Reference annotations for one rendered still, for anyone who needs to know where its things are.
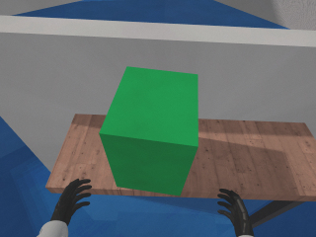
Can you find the robot left forearm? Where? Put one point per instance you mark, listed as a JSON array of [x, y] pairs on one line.
[[54, 228]]

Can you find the carton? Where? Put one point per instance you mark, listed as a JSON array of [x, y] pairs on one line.
[[150, 133]]

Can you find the robot left hand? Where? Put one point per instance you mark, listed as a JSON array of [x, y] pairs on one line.
[[67, 205]]

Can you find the robot right hand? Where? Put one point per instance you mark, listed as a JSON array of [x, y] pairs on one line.
[[239, 215]]

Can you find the table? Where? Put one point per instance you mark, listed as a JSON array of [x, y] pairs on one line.
[[262, 160]]

